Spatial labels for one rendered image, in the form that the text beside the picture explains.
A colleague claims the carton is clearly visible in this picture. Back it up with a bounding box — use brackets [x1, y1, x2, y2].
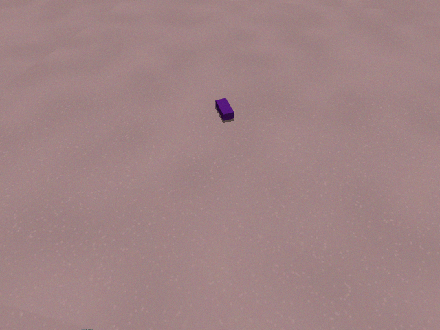
[215, 98, 234, 121]

